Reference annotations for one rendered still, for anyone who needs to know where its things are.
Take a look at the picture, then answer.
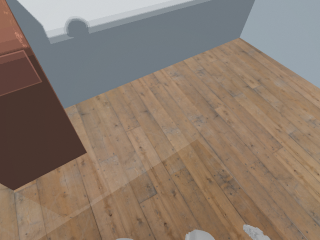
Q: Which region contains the robot right thigh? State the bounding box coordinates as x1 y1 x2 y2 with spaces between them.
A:
185 230 215 240

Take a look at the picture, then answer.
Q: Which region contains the drawer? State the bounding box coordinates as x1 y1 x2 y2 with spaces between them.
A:
0 50 40 95

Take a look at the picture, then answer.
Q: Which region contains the robot right hand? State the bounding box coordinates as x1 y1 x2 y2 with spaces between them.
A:
243 224 271 240

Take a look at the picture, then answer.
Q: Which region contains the cabinet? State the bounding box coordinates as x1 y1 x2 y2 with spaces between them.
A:
0 0 87 191

